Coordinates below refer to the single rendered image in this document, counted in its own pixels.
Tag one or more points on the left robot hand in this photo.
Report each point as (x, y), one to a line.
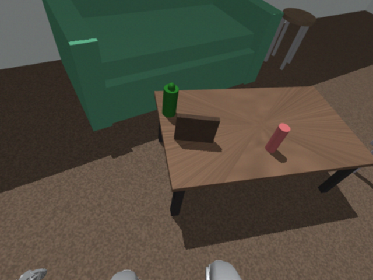
(37, 274)

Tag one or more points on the stool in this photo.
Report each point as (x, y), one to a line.
(297, 17)

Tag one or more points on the sofa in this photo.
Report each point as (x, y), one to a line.
(118, 52)

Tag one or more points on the coffee table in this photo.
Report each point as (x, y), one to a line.
(319, 140)

